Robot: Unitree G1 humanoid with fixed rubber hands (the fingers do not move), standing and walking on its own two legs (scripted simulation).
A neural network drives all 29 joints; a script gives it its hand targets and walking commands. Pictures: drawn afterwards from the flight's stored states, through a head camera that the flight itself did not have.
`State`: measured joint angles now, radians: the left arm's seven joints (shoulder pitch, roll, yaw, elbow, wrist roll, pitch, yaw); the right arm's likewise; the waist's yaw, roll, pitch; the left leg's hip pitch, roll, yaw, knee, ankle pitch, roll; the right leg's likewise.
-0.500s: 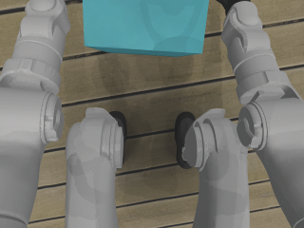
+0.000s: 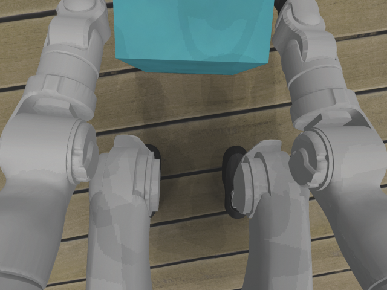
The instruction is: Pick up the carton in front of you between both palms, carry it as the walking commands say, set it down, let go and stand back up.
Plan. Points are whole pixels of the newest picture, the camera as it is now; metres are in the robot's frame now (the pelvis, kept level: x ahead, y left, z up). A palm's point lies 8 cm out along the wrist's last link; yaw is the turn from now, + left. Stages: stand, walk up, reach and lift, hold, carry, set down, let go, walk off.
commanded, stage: reach and lift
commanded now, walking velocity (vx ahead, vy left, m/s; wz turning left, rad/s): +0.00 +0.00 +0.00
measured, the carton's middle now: (192, 10) +0.54 +0.03 -0.23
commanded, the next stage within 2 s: none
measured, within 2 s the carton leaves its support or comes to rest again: neither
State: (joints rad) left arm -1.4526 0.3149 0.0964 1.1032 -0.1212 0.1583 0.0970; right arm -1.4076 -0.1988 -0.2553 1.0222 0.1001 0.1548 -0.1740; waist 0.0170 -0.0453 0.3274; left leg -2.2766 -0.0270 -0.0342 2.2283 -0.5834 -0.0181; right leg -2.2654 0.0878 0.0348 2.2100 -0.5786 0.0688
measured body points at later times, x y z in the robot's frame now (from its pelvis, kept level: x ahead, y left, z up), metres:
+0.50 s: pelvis -0.01 -0.01 +0.11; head +0.26 +0.02 +0.47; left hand +0.50 +0.18 +0.03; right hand +0.51 -0.12 +0.04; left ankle +0.11 +0.12 -0.33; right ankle +0.11 -0.13 -0.33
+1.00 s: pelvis +0.04 -0.01 +0.23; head +0.21 +0.01 +0.65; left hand +0.46 +0.18 +0.18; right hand +0.47 -0.13 +0.19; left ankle +0.11 +0.12 -0.33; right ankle +0.11 -0.13 -0.33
